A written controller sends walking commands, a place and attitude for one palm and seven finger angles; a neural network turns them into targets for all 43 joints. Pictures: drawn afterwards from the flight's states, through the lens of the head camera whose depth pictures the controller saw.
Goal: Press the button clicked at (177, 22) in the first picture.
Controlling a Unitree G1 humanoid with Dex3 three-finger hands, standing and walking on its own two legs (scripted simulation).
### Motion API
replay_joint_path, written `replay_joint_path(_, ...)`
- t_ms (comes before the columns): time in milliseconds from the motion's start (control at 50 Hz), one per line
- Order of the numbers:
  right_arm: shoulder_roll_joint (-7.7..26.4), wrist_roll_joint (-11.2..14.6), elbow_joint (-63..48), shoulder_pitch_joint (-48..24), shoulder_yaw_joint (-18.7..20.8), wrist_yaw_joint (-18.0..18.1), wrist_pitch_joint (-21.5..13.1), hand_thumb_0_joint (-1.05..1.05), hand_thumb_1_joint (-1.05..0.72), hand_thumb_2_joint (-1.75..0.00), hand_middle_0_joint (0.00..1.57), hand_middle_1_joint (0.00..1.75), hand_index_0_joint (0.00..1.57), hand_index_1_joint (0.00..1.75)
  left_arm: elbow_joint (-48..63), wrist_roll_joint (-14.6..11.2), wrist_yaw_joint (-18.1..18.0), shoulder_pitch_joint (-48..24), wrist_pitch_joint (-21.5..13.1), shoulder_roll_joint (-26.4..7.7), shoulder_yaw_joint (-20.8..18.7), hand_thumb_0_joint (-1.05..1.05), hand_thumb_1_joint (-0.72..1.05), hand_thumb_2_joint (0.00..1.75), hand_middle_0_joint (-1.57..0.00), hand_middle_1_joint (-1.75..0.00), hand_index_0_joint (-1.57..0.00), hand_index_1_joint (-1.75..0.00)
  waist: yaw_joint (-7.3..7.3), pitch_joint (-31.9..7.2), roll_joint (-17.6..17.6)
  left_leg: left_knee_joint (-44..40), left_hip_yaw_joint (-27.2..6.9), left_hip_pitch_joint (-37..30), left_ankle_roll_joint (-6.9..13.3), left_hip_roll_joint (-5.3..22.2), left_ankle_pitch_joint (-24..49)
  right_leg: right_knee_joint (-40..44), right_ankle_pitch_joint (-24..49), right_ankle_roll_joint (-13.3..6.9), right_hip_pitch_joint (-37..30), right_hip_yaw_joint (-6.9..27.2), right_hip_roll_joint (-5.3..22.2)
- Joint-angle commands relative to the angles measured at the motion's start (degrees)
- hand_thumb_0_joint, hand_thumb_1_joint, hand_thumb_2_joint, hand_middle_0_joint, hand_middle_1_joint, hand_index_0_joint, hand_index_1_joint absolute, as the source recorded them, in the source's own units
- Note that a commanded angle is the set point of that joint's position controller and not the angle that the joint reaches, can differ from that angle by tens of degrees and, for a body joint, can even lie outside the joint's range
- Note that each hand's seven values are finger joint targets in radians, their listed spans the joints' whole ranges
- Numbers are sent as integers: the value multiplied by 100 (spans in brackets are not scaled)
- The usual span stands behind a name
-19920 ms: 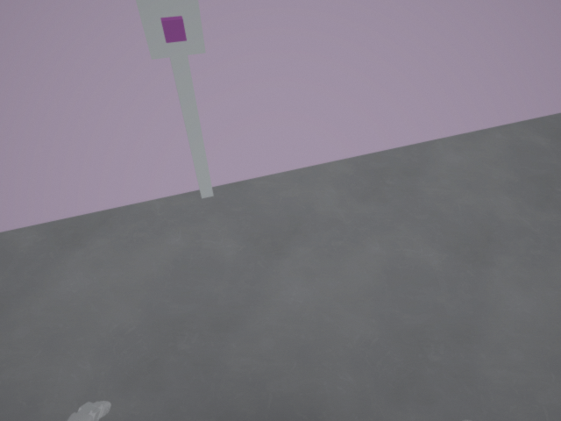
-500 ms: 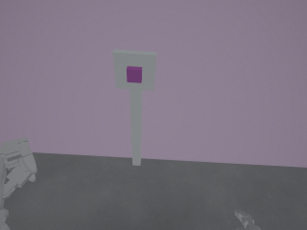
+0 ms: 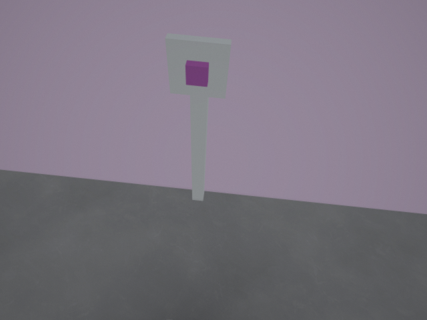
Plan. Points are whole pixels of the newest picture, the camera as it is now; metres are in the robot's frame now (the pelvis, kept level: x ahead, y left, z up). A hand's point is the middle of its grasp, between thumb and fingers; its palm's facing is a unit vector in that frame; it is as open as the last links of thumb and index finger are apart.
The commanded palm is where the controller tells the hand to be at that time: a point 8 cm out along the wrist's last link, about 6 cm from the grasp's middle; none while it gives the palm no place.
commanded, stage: let the arm hang, fingers relaxed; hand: left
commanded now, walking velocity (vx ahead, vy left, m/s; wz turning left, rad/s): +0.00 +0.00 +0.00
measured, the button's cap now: (197, 73) +0.75 +0.10 +0.04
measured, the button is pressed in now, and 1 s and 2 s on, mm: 0 0 0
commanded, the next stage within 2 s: stand and wait in 0.68 s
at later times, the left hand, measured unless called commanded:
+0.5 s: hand out of the picture -0.02 +0.14 -0.18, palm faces +0.04 -0.99 -0.14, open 7.3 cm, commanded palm none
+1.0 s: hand out of the picture -0.02 +0.14 -0.17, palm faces +0.04 -0.98 -0.18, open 7.4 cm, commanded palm none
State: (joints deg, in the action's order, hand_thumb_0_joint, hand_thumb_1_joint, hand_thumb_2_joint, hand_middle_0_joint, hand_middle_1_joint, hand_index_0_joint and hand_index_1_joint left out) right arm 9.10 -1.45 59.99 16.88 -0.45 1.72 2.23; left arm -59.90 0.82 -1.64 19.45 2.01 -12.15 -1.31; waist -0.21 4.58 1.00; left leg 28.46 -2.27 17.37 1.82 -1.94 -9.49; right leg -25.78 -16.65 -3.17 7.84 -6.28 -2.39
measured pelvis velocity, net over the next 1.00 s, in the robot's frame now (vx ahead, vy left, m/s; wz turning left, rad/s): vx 0.02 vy -0.02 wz -0.02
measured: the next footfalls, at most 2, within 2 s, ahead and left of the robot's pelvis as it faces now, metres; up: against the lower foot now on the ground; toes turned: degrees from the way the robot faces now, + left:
none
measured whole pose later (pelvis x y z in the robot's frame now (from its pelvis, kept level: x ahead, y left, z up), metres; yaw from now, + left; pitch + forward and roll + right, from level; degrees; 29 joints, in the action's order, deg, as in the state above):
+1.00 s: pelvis +0.02 -0.02 +0.00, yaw -1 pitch -3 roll +0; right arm 6.2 -1.1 65.4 18.0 -0.1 2.9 0.8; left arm -66.4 0.2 -2.7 19.3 -0.1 -6.1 -0.7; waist 0.5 3.7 -0.8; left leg 25.6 -1.7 13.2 0.4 -1.3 -9.8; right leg -24.0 -17.3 -4.4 4.5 -5.4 -2.9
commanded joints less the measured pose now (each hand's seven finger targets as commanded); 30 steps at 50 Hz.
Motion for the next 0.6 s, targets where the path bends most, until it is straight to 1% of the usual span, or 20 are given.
replay_joint_path(0,568,48,-88,220,145,54,-152,0,-90,-90,20,30,20,30,-114,-48,23,187,-230,-335,-2,0,90,90,-49,-62,-49,-62,71,-331,-320,-670,-622,-505,140,650,7,853,108,-156,204,861,829)
replay_joint_path(20,544,53,-10,255,137,58,-146,0,-90,-90,20,30,20,30,-214,-52,14,242,-226,-311,14,0,90,90,-46,-58,-46,-58,74,-242,-333,-716,-623,-519,142,661,-68,877,19,-156,278,848,827)
replay_joint_path(60,516,61,82,309,132,69,-134,0,-90,-90,20,30,20,30,-379,-50,-3,382,-229,-258,37,0,90,90,-38,-50,-38,-50,58,-73,-189,-730,-588,-529,148,661,-78,933,-67,-147,389,842,807)
replay_joint_path(80,473,56,143,392,119,71,-129,0,-90,-90,20,30,20,30,-454,-56,-8,405,-220,-240,45,0,90,90,-35,-46,-35,-46,82,-30,-195,-774,-593,-519,143,646,-182,926,-166,-147,409,825,816)
replay_joint_path(120,422,47,223,472,113,76,-124,0,-90,-90,20,30,20,30,-540,-58,-20,481,-211,-184,46,0,90,90,-27,-38,-27,-38,71,78,-166,-846,-605,-435,150,636,-350,921,-290,-147,445,829,799)
replay_joint_path(160,389,50,263,513,117,79,-116,0,-90,-90,20,30,20,30,-606,-48,-37,568,-212,-142,53,0,90,90,-20,-30,-20,-30,54,164,-27,-839,-569,-397,152,627,-392,940,-403,-140,511,829,795)
replay_joint_path(220,270,35,345,593,108,75,-110,0,-90,-90,20,30,20,30,-652,-53,-56,633,-211,-38,56,0,90,90,-20,-30,-20,-30,69,285,1,-770,-502,-390,136,565,-408,974,-593,-154,660,882,833)
replay_joint_path(240,237,33,360,603,106,76,-112,0,-90,-90,20,30,20,30,-664,-51,-58,656,-213,-10,50,0,90,90,-20,-30,-20,-30,73,310,-55,-746,-461,-402,130,557,-371,984,-600,-154,716,890,852)
replay_joint_path(280,169,23,391,668,100,76,-116,0,-90,-90,20,30,20,30,-658,-47,-71,638,-215,20,37,0,90,90,-20,-30,-20,-30,78,326,-66,-754,-492,-358,139,566,-381,926,-587,-156,716,872,832)
replay_joint_path(320,137,15,403,676,101,81,-123,0,-90,-90,20,30,20,30,-655,-45,-74,659,-212,71,25,0,90,90,-20,-30,-20,-30,69,429,-177,-815,-515,-271,138,571,-477,874,-576,-147,763,863,799)
replay_joint_path(360,113,14,384,673,107,88,-126,0,-90,-90,20,30,20,30,-639,-35,-84,655,-209,91,11,0,90,90,-20,-30,-20,-30,39,449,-225,-855,-546,-115,149,593,-559,829,-506,-134,671,837,769)
replay_joint_path(380,86,11,380,671,105,90,-139,0,-90,-90,20,30,20,30,-629,-39,-83,663,-212,125,6,0,90,90,-20,-30,-20,-30,36,432,-254,-877,-561,-95,154,588,-548,811,-453,-143,641,872,771)
replay_joint_path(440,49,12,380,694,109,99,-172,0,-90,-90,20,30,20,30,-585,-45,-86,619,-226,148,-21,0,90,90,-20,-30,-20,-30,11,404,-226,-876,-556,-50,152,580,-392,764,-247,-136,515,832,780)
replay_joint_path(480,22,10,379,712,118,101,-178,0,-90,-90,20,30,20,30,-562,-42,-95,594,-233,172,-29,0,90,90,-20,-30,-20,-30,20,390,-160,-815,-534,-95,141,574,-263,772,-211,-145,516,837,789)
replay_joint_path(500,25,12,380,704,115,101,-186,0,-90,-90,20,30,20,30,-558,-46,-94,582,-239,179,-30,0,90,90,-20,-30,-20,-30,22,350,-238,-809,-513,-151,138,578,-190,767,-142,-143,516,831,808)
replay_joint_path(560,20,19,373,720,114,111,-201,0,-90,-90,20,30,20,30,-523,-49,-100,525,-252,170,-46,0,90,90,-20,-30,-20,-30,20,227,-243,-729,-487,-197,128,593,91,756,79,-136,352,821,807)
replay_joint_path(580,2,20,389,722,116,109,-204,0,-90,-90,20,30,20,30,-517,-55,-103,488,-254,162,-48,0,90,90,-20,-30,-20,-30,30,226,-197,-741,-493,-216,126,599,127,750,95,-141,342,818,820)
